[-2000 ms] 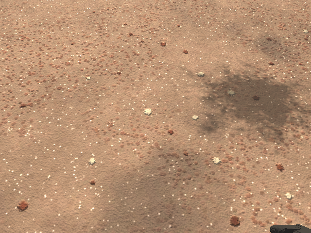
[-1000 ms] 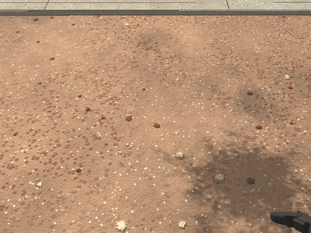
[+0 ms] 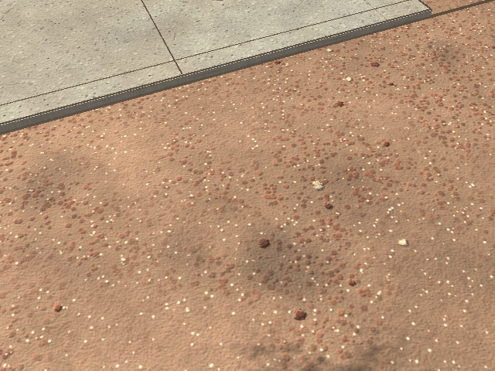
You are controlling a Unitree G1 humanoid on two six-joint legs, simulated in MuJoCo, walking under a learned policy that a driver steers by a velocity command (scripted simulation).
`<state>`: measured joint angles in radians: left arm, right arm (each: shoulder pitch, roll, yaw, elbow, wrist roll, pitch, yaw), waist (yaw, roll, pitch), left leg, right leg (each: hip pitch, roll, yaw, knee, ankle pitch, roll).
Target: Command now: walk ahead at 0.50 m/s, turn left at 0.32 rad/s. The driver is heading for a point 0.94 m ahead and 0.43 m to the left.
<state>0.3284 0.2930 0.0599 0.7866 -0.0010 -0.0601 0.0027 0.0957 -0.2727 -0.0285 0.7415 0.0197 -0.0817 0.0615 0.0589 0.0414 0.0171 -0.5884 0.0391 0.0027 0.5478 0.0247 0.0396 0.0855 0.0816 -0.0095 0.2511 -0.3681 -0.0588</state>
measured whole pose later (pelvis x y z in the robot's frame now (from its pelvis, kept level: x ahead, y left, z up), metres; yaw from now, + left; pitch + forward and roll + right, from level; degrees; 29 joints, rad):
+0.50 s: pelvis +0.30 +0.02 +0.00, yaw +17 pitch +2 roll +1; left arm 0.05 0.29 0.03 0.66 0.00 -0.11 -0.02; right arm 0.37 -0.30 -0.07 0.74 0.03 -0.03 -0.01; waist -0.08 -0.03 0.01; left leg -0.09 -0.11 -0.22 0.45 -0.39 0.05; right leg -0.49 0.00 0.10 0.46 -0.01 0.04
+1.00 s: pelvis +0.55 +0.12 +0.00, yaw +35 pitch +2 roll -2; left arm 0.33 0.31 0.07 0.85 -0.02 -0.06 0.00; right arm 0.08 -0.28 -0.05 0.58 0.02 -0.02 0.06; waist 0.09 0.03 0.05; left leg -0.60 0.05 0.03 0.63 -0.10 0.06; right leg 0.10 -0.02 -0.22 0.28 -0.40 0.04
